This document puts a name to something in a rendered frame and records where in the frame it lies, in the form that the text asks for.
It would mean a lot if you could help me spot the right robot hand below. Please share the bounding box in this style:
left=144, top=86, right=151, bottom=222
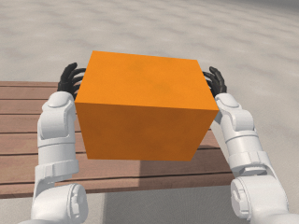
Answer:
left=202, top=66, right=227, bottom=98

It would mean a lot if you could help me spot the table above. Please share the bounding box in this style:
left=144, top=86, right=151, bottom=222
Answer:
left=0, top=81, right=235, bottom=200

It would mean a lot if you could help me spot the robot left upper arm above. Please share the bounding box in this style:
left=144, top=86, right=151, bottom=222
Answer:
left=18, top=183, right=89, bottom=224

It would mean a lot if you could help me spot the left robot forearm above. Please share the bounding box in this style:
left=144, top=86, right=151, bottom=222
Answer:
left=31, top=91, right=79, bottom=219

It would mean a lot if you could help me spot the left robot hand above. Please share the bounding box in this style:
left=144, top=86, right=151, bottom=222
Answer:
left=57, top=63, right=86, bottom=101

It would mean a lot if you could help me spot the carton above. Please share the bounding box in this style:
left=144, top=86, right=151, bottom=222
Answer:
left=74, top=50, right=220, bottom=161

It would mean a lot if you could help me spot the right robot forearm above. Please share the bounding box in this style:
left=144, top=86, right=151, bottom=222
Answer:
left=214, top=92, right=290, bottom=211

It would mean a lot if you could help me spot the robot right upper arm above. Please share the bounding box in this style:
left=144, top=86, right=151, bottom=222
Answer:
left=231, top=175, right=299, bottom=224

